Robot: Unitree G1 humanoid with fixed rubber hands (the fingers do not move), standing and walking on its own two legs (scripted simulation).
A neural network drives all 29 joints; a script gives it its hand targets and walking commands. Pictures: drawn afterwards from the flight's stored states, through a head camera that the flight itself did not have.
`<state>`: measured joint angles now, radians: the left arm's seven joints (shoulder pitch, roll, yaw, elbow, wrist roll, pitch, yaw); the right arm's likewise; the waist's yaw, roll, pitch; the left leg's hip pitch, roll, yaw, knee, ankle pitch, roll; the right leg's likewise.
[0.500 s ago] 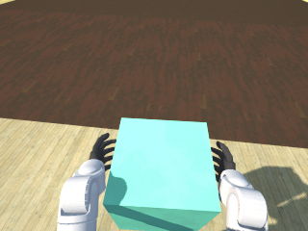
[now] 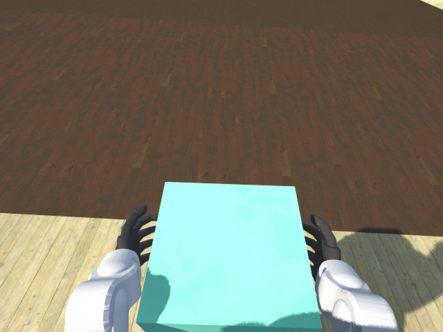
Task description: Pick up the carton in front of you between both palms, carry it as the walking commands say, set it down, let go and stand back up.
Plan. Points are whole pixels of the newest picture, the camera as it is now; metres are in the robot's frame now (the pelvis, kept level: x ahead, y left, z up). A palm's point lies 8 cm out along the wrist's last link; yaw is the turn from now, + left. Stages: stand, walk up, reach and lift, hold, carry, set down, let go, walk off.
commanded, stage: carry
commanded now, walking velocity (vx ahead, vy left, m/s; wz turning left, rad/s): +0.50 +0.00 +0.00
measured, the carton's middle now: (226, 274) +0.24 -0.01 +0.03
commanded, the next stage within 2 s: none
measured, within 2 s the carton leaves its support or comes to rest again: neither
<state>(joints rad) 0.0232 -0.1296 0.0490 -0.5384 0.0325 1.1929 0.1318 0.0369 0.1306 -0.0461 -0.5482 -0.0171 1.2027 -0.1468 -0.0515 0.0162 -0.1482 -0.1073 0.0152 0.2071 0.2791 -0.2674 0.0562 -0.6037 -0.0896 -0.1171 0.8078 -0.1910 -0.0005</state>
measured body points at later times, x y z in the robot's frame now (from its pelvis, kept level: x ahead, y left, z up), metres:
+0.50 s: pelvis +0.34 -0.03 +0.00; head +0.33 -0.05 +0.45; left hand +0.57 +0.14 +0.08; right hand +0.59 -0.17 +0.07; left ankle +0.42 +0.13 -0.69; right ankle +0.28 -0.11 -0.75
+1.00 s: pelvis +0.68 +0.03 +0.00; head +0.69 +0.05 +0.45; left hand +0.94 +0.18 +0.12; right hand +0.94 -0.12 +0.12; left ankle +0.62 +0.10 -0.75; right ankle +0.76 -0.12 -0.69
